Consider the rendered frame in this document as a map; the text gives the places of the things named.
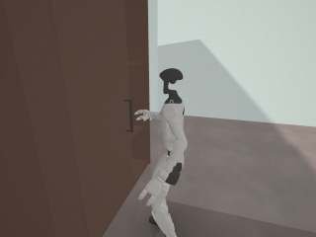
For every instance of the right robot hand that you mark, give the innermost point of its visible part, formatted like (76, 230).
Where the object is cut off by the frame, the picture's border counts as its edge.
(145, 114)

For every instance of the left robot hand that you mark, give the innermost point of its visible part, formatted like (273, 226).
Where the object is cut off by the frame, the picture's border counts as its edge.
(154, 187)

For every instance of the humanoid robot head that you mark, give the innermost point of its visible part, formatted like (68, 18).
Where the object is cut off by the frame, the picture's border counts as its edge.
(171, 75)

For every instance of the robot left upper arm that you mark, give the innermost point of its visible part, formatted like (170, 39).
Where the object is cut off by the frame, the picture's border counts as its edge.
(172, 117)

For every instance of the robot torso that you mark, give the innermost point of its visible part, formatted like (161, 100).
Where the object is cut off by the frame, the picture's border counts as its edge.
(168, 138)

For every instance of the robot left forearm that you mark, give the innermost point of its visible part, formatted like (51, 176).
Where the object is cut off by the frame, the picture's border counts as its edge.
(174, 157)

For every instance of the wardrobe door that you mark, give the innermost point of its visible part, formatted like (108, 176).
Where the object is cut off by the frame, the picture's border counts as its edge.
(33, 30)
(91, 51)

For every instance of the robot right forearm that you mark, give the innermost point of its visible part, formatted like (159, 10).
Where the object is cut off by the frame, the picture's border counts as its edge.
(154, 115)

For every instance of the handle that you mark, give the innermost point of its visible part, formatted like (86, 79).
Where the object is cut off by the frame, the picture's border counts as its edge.
(130, 115)

